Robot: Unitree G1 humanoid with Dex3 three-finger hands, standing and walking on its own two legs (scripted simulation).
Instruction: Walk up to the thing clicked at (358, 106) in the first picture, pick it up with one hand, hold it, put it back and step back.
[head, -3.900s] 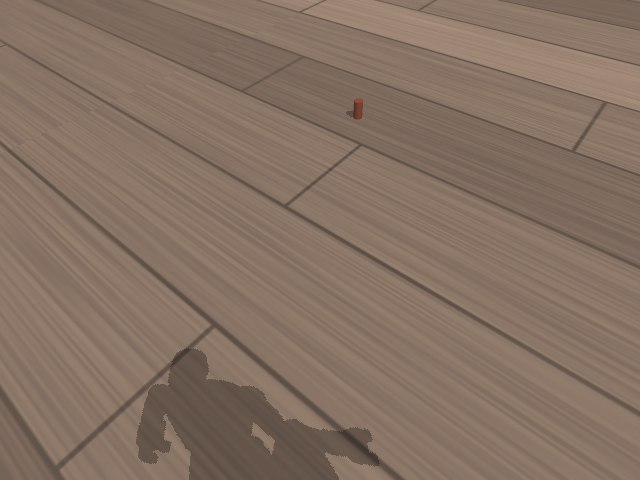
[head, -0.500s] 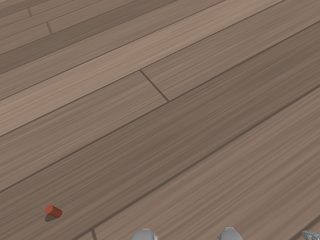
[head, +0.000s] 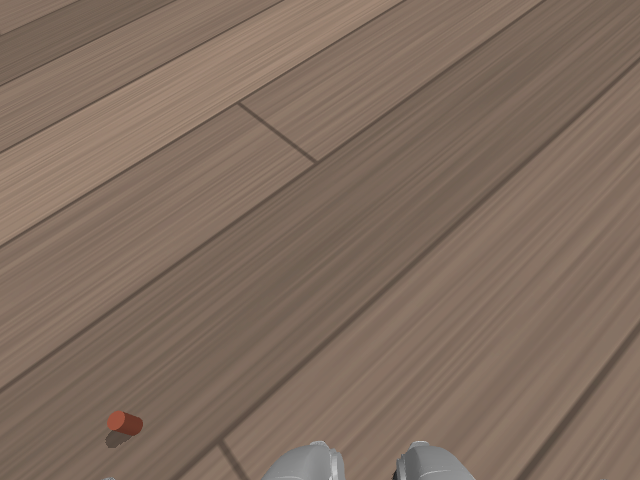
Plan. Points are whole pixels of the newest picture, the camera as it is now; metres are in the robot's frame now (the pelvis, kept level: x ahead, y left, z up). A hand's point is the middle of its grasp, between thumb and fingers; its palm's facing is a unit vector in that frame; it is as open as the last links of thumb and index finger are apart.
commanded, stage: walk up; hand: left
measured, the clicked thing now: (125, 423) +0.34 +0.64 -0.68
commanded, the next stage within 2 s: none
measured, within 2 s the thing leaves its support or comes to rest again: neither
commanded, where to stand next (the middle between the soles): -0.10 +0.51 m, yaw -14 degrees
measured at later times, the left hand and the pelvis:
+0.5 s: hand out of the picture +0.00 +0.56 -0.13, palm faces -0.08 -0.81 -0.58, open 7.4 cm; pelvis -0.10 +0.23 -0.01, yaw -4 degrees
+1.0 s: hand out of the picture -0.09 +0.80 -0.11, palm faces -0.08 -0.73 -0.68, open 7.4 cm; pelvis -0.22 +0.46 -0.03, yaw -7 degrees
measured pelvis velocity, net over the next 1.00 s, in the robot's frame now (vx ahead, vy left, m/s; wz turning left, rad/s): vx -0.22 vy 0.46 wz -0.12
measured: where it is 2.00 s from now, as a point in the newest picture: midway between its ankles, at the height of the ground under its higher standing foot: outside the picture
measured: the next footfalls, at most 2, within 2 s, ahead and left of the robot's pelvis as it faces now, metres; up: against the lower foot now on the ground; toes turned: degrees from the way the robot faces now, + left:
left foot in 0.28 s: -0.01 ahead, +0.36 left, +0.00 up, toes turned -2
right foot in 0.58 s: -0.05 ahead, +0.19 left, +0.00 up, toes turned -9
